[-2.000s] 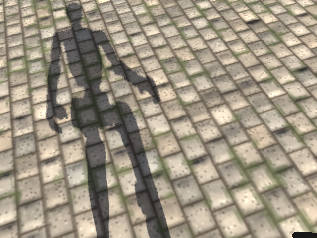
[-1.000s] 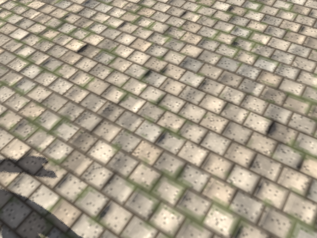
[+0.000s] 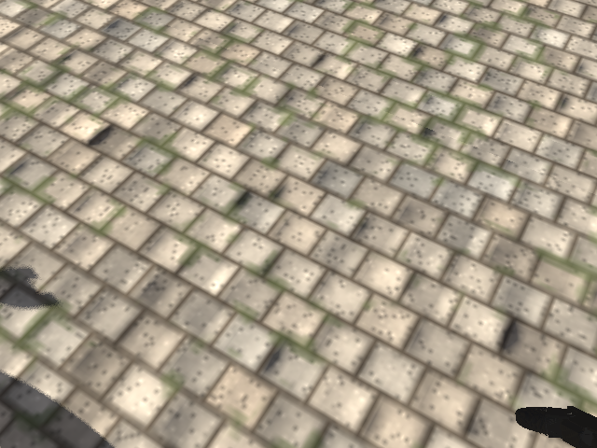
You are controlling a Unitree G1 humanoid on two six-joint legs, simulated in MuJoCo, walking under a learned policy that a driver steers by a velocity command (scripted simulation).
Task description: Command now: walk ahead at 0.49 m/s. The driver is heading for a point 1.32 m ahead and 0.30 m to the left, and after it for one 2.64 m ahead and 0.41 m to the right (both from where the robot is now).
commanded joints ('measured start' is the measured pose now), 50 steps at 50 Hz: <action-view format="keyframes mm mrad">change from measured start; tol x16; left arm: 1 -90 140 20 -132 -23 -52 -5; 19 -450 51 1 -230 4 -45 -46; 25 29 282 81 -113 22 -38 -34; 31 -178 84 24 -136 30 -47 -35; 50 -70 138 36 -2 13 3 7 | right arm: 1 252 -156 -49 16 1 6 -18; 22 307 -211 -64 140 18 40 -49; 25 441 -20 3 92 -6 19 -46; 45 -90 -73 -12 -30 10 1 -5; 50 263 -188 -69 62 0 -1 -15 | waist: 1 -140 77 -186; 20 -128 69 17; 23 15 70 -153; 25 2 -299 -419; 28 21 -61 -174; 36 -54 -47 -30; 47 -7 -67 9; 50 -167 -29 -214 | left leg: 1 644 337 -556 -322 -196 192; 7 288 241 -275 -468 83 207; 18 482 251 -151 -428 148 141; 23 514 206 -94 -59 545 66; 24 315 147 -49 255 298 25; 25 -96 -39 -63 580 -374 -37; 27 -269 49 -167 689 -349 -18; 40 -112 130 -75 69 210 -89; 46 -111 99 -78 -74 134 -35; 50 426 80 -58 -89 101 58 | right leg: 1 -598 -65 26 344 82 -16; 14 -465 -110 -56 -311 602 34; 20 -473 -71 -56 -456 471 -20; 23 -84 -11 -112 -502 441 -90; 25 538 -391 562 -559 246 -311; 32 26 -230 184 -785 488 -237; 42 50 -198 -3 -835 495 -197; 48 202 -257 9 -677 722 -149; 50 65 -162 -71 -318 806 -92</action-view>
